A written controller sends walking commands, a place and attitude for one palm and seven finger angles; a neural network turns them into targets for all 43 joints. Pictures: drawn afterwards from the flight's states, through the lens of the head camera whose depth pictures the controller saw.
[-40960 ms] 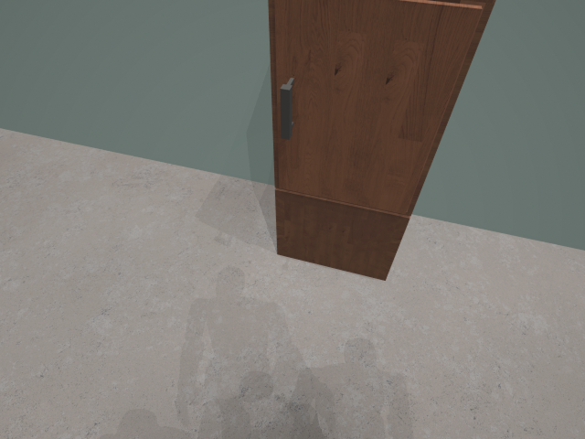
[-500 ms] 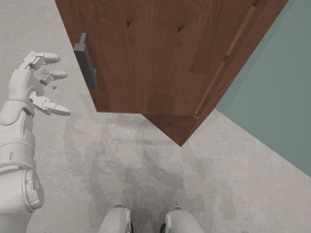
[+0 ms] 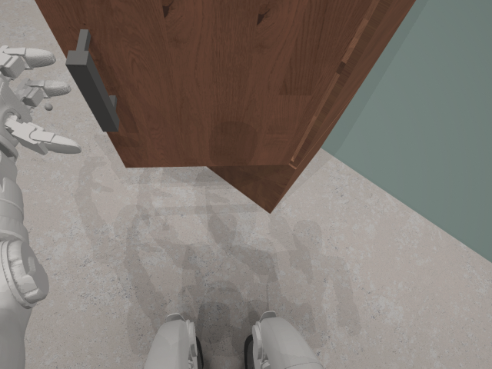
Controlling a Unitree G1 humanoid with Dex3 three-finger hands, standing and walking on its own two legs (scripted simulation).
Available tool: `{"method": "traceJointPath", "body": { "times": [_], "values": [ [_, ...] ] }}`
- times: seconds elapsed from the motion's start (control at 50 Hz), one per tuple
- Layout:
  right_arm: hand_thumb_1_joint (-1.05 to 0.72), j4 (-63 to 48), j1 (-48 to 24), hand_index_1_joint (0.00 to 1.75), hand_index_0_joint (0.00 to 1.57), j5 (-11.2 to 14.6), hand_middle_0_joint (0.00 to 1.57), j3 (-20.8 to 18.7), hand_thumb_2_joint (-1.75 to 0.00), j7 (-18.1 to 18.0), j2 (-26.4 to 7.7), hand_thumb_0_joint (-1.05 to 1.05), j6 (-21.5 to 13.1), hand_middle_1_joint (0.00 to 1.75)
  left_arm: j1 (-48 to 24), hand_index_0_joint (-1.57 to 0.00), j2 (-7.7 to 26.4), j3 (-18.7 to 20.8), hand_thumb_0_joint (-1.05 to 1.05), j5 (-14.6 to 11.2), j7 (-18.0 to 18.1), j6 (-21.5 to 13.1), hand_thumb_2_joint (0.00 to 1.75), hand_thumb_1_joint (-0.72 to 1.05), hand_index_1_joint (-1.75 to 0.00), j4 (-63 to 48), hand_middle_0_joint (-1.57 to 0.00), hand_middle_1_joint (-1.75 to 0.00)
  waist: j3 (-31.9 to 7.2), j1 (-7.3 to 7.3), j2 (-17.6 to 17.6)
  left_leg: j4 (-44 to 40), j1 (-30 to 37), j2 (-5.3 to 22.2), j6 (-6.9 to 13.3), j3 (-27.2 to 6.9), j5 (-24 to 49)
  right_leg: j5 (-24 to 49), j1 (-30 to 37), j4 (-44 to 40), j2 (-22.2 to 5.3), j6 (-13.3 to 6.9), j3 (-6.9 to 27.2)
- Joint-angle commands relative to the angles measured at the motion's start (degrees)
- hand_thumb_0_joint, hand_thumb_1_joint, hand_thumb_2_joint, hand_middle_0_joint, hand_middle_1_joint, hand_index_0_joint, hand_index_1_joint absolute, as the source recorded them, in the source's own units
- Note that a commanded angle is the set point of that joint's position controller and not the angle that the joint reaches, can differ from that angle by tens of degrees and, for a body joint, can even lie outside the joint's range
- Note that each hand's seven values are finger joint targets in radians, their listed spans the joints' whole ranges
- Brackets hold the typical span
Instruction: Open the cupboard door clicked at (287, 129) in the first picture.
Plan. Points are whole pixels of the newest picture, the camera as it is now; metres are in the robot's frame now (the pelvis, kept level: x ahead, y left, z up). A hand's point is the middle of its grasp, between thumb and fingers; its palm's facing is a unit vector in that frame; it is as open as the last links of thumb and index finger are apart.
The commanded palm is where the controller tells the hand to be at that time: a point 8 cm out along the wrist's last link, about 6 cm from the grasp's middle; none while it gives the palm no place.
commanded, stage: move the hooked fingers beside the handle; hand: left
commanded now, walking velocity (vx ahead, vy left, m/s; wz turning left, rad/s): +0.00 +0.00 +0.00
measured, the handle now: (98, 85) +0.54 +0.19 +0.07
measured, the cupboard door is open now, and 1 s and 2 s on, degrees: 42 42 42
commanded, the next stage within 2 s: slide the fingers in behind the handle in 0.58 s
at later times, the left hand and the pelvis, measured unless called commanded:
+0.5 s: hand (49, 113) +0.48 +0.25 +0.07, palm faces -0.01 -1.00 -0.01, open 14.0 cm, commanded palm +0.47 +0.29 +0.07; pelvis +0.01 +0.01 +0.01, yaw +1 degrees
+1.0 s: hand (68, 110) +0.49 +0.23 +0.07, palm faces -0.01 -1.00 -0.01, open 14.0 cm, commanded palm +0.47 +0.27 +0.07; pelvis +0.00 +0.00 +0.01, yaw +1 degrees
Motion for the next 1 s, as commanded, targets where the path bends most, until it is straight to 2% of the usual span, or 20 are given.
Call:
{"method": "traceJointPath", "body": {
  "times": [0.0,0.04,0.12,0.2,0.26,0.28,0.32,0.46,0.5,0.56,0.6,0.66,0.68,0.74,0.78,0.84,0.88,0.92,0.94,0.98],
  "values": [
    [-0.90,-2.49,8.76,0.30,0.20,-0.14,0.20,-4.65,-0.90,-0.51,-10.76,0.00,-0.46,0.30,-20.76,-0.30,17.29,2.86,0.00,-1.88,0.44,-4.69,0.30,-0.50,-1.20,-14.14,-0.30,-1.20,-29.68,1.52,8.08,-5.93,26.99,-1.41,0.09,-5.33,24.97,20.61,10.22,-7.49,1.06,0.46,2.93],
    [-0.90,-2.15,8.84,0.30,0.20,-0.20,0.20,-4.65,-0.90,-0.50,-10.73,0.00,-0.40,0.30,-22.57,-0.30,17.06,2.56,0.00,-1.99,0.49,-5.49,0.30,-0.50,-1.20,-15.72,-0.30,-1.20,-30.72,1.52,10.44,-6.09,29.83,-1.34,-0.18,-5.81,26.28,20.42,8.87,-7.33,1.18,0.24,2.71],
    [-0.90,-1.81,8.67,0.30,0.20,-0.26,0.20,-4.97,-0.90,-0.25,-10.39,0.00,-0.20,0.30,-20.41,-0.30,11.81,-0.27,0.00,-2.83,0.41,-5.70,0.30,-0.50,-1.20,-16.72,-0.30,-1.20,-30.67,1.49,11.60,-6.78,35.29,-1.11,-0.62,-6.85,29.85,20.06,6.09,-7.69,1.32,-0.23,1.56],
    [-0.90,-1.70,8.07,0.30,0.20,-0.08,0.20,-4.85,-0.90,-0.33,-10.60,0.00,0.33,0.30,-18.45,-0.30,11.17,-0.84,0.00,-2.49,0.94,-4.05,0.30,-0.50,-1.20,-11.92,-0.30,-1.20,-24.99,0.94,7.11,-7.67,30.43,-1.32,-0.39,-6.52,25.19,18.16,6.43,-8.66,1.13,0.12,1.52],
    [-0.90,-1.95,7.66,0.30,0.20,-0.28,0.20,-4.90,-0.90,-0.36,-10.38,0.00,0.39,0.30,-20.12,-0.30,10.41,-1.56,0.00,-2.16,1.72,-5.39,0.30,-0.50,-1.20,-15.05,-0.30,-1.20,-27.28,1.37,9.80,-7.48,33.96,-1.20,-0.86,-6.92,27.92,18.63,5.28,-8.13,0.96,-0.13,1.48],
    [-0.90,-2.06,7.43,0.30,0.20,-0.37,0.20,-4.89,-0.90,-0.27,-10.37,0.00,0.38,0.30,-19.71,-0.30,10.69,-1.11,0.00,-2.14,2.07,-5.80,0.30,-0.50,-1.20,-15.06,-0.30,-1.20,-27.51,1.66,9.89,-7.53,34.20,-1.16,-0.99,-7.06,27.82,18.30,5.27,-8.02,0.98,-0.19,1.40],
    [-0.90,-2.04,7.34,0.30,0.20,-0.39,0.20,-4.86,-0.90,-0.21,-10.13,0.00,0.35,0.30,-20.78,-0.30,8.57,-2.39,0.00,-2.54,2.37,-6.48,0.30,-0.50,-1.20,-15.03,-0.30,-1.20,-26.60,0.97,8.98,-7.37,34.56,-1.12,-0.99,-7.49,28.56,18.18,4.40,-7.75,1.12,-0.33,1.10],
    [-0.90,-2.16,6.73,0.30,0.20,-0.40,0.20,-4.84,-0.90,-0.12,-10.25,0.00,0.68,0.30,-20.33,-0.30,8.56,-2.36,0.00,-1.80,3.24,-6.39,0.30,-0.50,-1.20,-13.84,-0.30,-1.20,-27.55,1.48,9.10,-7.59,34.65,-1.11,-1.25,-7.69,27.60,17.25,4.49,-7.73,0.92,-0.17,1.15],
    [-0.90,-2.12,6.54,0.30,0.20,-0.24,0.20,-4.70,-0.90,-0.28,-10.42,0.00,0.69,0.30,-21.41,-0.30,9.32,-2.27,0.00,-1.46,3.61,-5.96,0.30,-0.50,-1.20,-12.01,-0.30,-1.20,-25.02,0.54,6.39,-7.64,31.31,-1.23,-0.80,-7.32,23.80,16.06,4.91,-8.14,0.87,0.02,1.42],
    [-0.90,-2.38,6.41,0.30,0.20,-0.40,0.20,-4.50,-0.90,-0.43,-10.42,0.00,0.49,0.30,-22.48,-0.30,11.06,-1.22,0.00,-1.26,3.85,-6.77,0.30,-0.50,-1.20,-13.31,-0.30,-1.20,-27.19,1.22,8.99,-7.51,32.11,-1.35,-1.00,-7.36,24.10,15.98,5.33,-7.64,0.84,-0.19,1.53],
    [-0.90,-2.18,6.39,0.30,0.20,-0.36,0.20,-4.44,-0.90,-0.51,-10.44,0.00,0.38,0.30,-23.26,-0.30,11.60,-1.18,0.00,-1.09,3.81,-6.98,0.30,-0.50,-1.20,-13.01,-0.30,-1.20,-26.90,0.97,8.58,-7.44,31.17,-1.36,-0.90,-7.30,22.92,15.51,5.60,-7.83,0.84,-0.15,1.79],
    [-0.90,-1.84,6.78,0.30,0.20,-0.42,0.20,-4.52,-0.90,-0.48,-10.45,0.00,0.32,0.30,-23.29,-0.30,10.23,-2.03,0.00,-1.41,3.45,-7.12,0.30,-0.50,-1.20,-13.10,-0.30,-1.20,-28.25,0.71,9.40,-7.46,33.64,-1.09,-1.11,-7.89,24.36,15.50,4.22,-7.77,0.99,-0.19,1.48],
    [-0.90,-1.77,6.72,0.30,0.20,-0.34,0.20,-4.53,-0.90,-0.41,-10.24,0.00,0.23,0.30,-23.37,-0.30,8.32,-3.51,0.00,-1.60,3.17,-6.82,0.30,-0.50,-1.20,-12.99,-0.30,-1.20,-28.03,0.26,8.90,-7.34,32.95,-1.22,-0.90,-7.49,23.69,15.63,4.58,-8.02,0.98,-0.04,1.62],
    [-0.90,-1.72,7.22,0.30,0.20,-0.28,0.20,-4.64,-0.90,-0.37,-10.33,0.00,0.28,0.30,-21.36,-0.30,8.14,-2.95,0.00,-2.17,2.90,-6.27,0.30,-0.50,-1.20,-12.94,-0.30,-1.20,-29.05,0.82,8.34,-7.34,33.13,-1.25,-0.83,-7.36,25.06,16.95,5.42,-7.97,1.05,-0.07,1.52],
    [-0.90,-1.53,7.29,0.30,0.20,-0.28,0.20,-4.56,-0.90,-0.40,-10.28,0.00,0.40,0.30,-22.14,-0.30,9.01,-2.51,0.00,-2.16,3.15,-5.64,0.30,-0.50,-1.20,-12.47,-0.30,-1.20,-27.29,0.74,7.04,-7.36,29.87,-1.50,-0.53,-6.77,23.01,16.96,7.16,-8.13,0.96,0.11,1.82],
    [-0.90,-1.85,7.41,0.30,0.20,-0.35,0.20,-4.63,-0.90,-0.24,-10.15,0.00,0.37,0.30,-21.74,-0.30,9.05,-2.27,0.00,-1.67,4.12,-6.06,0.30,-0.50,-1.20,-13.82,-0.30,-1.20,-27.88,1.33,9.08,-7.63,31.46,-1.48,-0.79,-6.84,23.80,16.77,6.30,-8.02,0.97,-0.14,1.72],
    [-0.90,-1.75,7.48,0.30,0.20,-0.40,0.20,-4.74,-0.90,-0.11,-9.97,0.00,0.34,0.30,-21.16,-0.30,8.70,-2.12,0.00,-1.64,4.97,-6.22,0.30,-0.50,-1.20,-13.60,-0.30,-1.20,-27.40,1.13,7.10,-7.47,30.25,-1.51,-0.60,-6.60,23.39,17.27,7.35,-8.20,1.00,0.06,1.95],
    [-0.90,-1.83,7.42,0.30,0.20,-0.52,0.20,-4.69,-0.90,0.03,-9.70,0.00,0.12,0.30,-22.64,-0.30,7.39,-2.88,0.00,-1.84,5.48,-6.83,0.30,-0.50,-1.20,-15.12,-0.30,-1.20,-27.56,0.90,8.36,-7.23,30.58,-1.69,-0.52,-6.45,23.78,17.68,7.27,-7.88,1.04,-0.11,1.93],
    [-0.90,-1.81,7.58,0.30,0.20,-0.55,0.20,-4.75,-0.90,0.07,-9.99,0.00,0.23,0.30,-21.42,-0.30,9.14,-1.52,0.00,-1.37,5.78,-6.84,0.30,-0.50,-1.20,-13.93,-0.30,-1.20,-28.23,1.53,7.43,-7.43,30.14,-1.62,-0.69,-6.53,23.16,17.26,7.92,-7.90,1.10,-0.02,2.03],
    [-0.90,-1.87,7.20,0.30,0.20,-0.43,0.20,-4.63,-0.90,0.21,-9.72,0.00,0.21,0.30,-22.22,-0.30,7.48,-3.06,0.00,-1.17,6.07,-6.75,0.30,-0.50,-1.20,-13.46,-0.30,-1.20,-26.45,0.72,6.84,-7.40,28.54,-1.80,-0.43,-6.14,21.38,16.66,7.94,-8.34,1.00,0.19,2.31]
  ]
}}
